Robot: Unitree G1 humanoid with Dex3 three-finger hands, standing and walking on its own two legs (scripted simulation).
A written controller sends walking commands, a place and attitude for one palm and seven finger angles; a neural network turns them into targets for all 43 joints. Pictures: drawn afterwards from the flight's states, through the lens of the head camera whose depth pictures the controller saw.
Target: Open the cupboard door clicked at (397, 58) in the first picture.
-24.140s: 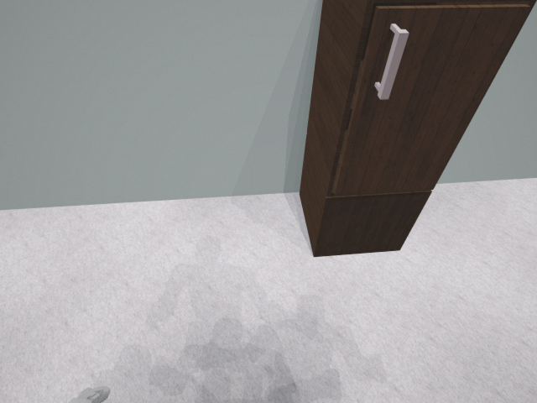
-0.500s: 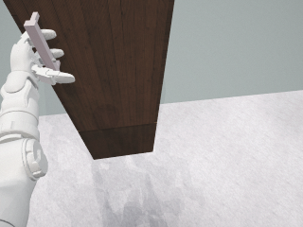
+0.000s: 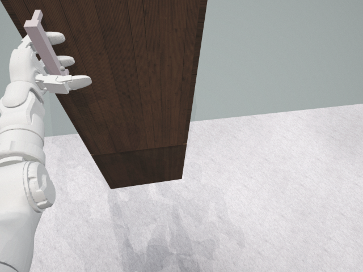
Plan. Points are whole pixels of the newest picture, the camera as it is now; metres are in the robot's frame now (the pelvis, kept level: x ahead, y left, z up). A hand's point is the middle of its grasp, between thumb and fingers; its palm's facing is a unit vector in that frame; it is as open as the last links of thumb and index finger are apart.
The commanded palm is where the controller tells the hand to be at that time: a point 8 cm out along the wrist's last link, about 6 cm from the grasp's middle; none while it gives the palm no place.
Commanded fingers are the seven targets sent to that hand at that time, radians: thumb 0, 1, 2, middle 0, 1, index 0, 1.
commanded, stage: close the thumb around the handle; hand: left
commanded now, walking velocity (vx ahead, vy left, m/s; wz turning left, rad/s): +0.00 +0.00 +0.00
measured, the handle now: (52, 54) +0.55 +0.24 +0.16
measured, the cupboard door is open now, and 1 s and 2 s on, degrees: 0 13 47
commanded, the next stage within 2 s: pull the door open along its arc in 0.46 s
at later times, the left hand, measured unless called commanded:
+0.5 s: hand (62, 68) +0.51 +0.21 +0.16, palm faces +0.09 -1.00 +0.01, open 5.4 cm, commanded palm +0.48 +0.25 +0.16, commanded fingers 0.00 0.90 0.90 -0.40 -1.35 -0.40 -1.35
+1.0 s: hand (67, 93) +0.44 +0.19 +0.16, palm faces +0.03 -1.00 +0.01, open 5.8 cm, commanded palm +0.38 +0.24 +0.16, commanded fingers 0.00 0.90 0.90 -0.40 -1.35 -0.40 -1.35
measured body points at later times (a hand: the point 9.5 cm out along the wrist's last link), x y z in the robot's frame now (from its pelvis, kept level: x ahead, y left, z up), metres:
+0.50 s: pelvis +0.01 +0.00 +0.00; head +0.07 +0.01 +0.45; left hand +0.50 +0.26 +0.16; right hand +0.01 -0.27 -0.11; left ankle +0.01 +0.11 -0.72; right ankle -0.03 -0.13 -0.72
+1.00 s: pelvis +0.02 -0.01 +0.01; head +0.03 -0.01 +0.46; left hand +0.43 +0.24 +0.16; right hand +0.08 -0.27 -0.10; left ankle +0.01 +0.11 -0.72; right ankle -0.03 -0.13 -0.72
